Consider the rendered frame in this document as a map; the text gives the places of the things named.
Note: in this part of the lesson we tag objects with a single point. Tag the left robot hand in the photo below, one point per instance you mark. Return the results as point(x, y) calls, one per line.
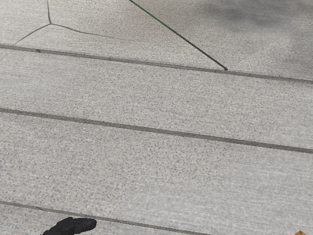
point(70, 226)

